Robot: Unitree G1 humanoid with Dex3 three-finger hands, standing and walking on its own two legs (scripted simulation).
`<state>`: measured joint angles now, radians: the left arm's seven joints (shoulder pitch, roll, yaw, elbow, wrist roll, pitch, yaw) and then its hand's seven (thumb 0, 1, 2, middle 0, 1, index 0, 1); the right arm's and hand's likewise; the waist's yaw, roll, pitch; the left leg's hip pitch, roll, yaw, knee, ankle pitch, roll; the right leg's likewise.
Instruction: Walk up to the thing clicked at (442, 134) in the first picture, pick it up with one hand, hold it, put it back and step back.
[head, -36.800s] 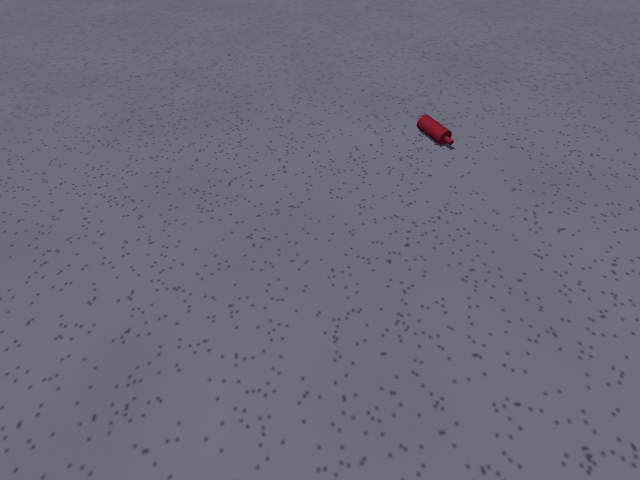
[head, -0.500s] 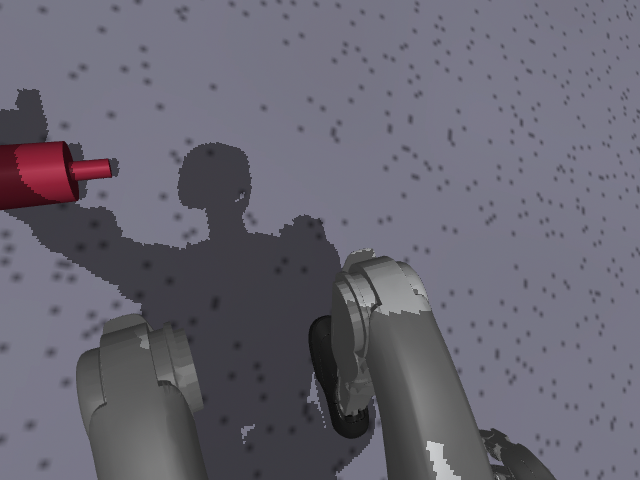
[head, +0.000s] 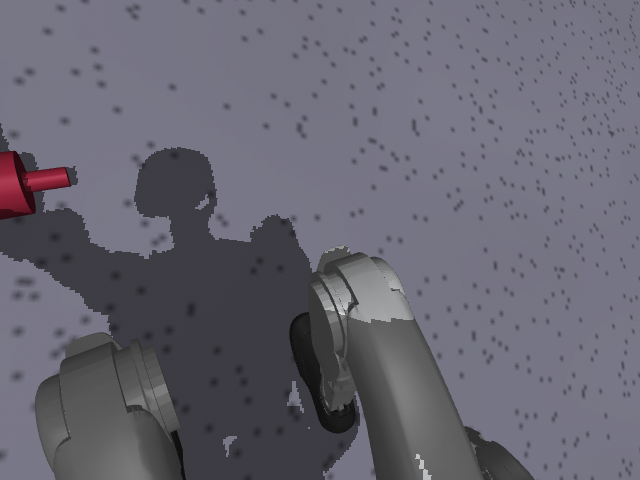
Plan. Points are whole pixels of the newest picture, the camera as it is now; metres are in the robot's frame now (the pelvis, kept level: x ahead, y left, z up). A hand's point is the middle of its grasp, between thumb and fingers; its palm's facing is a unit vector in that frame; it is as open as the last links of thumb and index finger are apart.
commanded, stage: rest palm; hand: left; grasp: from above
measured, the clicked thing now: out of the picture +0.52 +0.30 -0.28
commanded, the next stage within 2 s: close in 0.78 s
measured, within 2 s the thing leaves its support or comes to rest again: neither
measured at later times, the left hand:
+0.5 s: hand out of the picture +0.50 +0.32 -0.23, palm faces -0.47 -0.08 -0.88, open 13.8 cm
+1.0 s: hand out of the picture +0.50 +0.31 -0.24, palm faces -0.44 -0.08 -0.90, open 13.1 cm
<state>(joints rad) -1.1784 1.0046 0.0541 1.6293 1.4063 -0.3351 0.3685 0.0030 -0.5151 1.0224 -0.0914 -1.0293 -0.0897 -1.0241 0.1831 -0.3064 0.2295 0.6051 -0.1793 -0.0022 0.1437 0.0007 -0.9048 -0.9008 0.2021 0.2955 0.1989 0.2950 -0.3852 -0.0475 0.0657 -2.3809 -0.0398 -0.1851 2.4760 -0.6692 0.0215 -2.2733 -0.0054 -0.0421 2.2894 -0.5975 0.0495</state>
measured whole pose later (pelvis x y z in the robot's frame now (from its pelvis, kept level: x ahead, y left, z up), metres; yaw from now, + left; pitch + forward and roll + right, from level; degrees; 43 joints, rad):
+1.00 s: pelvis +0.01 +0.00 -0.01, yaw -3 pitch +30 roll -17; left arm -1.16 1.09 0.09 1.67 1.44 -0.34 0.51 0.00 -0.41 1.08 -0.13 -1.09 -0.13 -1.08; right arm 0.15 -0.34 0.28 0.58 -0.23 -0.09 0.19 0.00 -0.90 -0.90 0.20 0.30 0.20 0.30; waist -0.41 -0.11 0.13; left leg -2.36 -0.03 -0.25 2.56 -0.75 0.01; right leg -2.25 0.01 -0.09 2.32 -0.62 0.06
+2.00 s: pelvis +0.01 +0.00 -0.01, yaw -4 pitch +29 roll -17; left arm -1.14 1.11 0.10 1.69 1.42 -0.30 0.50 0.00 -0.14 0.72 -0.41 -0.86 -0.42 -0.83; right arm 0.14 -0.35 0.29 0.57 -0.23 -0.14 0.20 0.00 -0.90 -0.90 0.20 0.30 0.20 0.29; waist -0.40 -0.11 0.16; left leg -2.37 -0.01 -0.25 2.57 -0.73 0.03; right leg -2.26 0.02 -0.09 2.33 -0.61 0.06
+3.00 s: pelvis +0.01 +0.00 -0.01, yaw -4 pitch +30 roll -17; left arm -1.09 1.09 0.15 1.53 1.39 -0.29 0.39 0.01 -0.07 0.48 -0.61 -0.58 -0.63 -0.55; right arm 0.17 -0.37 0.27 0.54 -0.22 -0.10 0.18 0.00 -0.91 -0.90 0.20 0.30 0.20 0.29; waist -0.38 -0.09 0.16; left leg -2.38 -0.02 -0.25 2.56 -0.73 0.02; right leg -2.27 0.01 -0.10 2.31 -0.60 0.04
